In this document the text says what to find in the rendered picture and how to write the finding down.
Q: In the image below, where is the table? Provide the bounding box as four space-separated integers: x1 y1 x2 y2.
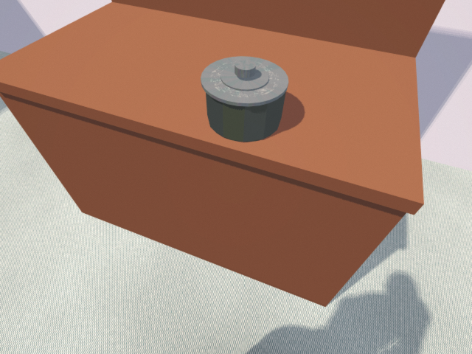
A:
0 0 445 307

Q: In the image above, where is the lid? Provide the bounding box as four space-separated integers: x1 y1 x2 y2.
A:
201 56 288 107

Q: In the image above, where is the knob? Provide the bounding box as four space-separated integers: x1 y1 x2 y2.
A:
235 60 256 78

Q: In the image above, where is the pot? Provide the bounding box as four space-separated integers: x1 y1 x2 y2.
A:
206 93 285 142

